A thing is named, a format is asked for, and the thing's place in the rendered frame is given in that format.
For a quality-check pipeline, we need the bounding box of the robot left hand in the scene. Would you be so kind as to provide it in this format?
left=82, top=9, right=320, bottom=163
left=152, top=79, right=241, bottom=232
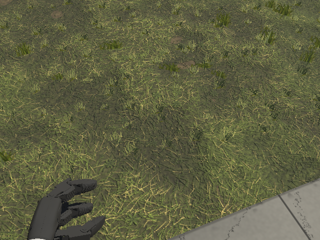
left=27, top=178, right=106, bottom=240

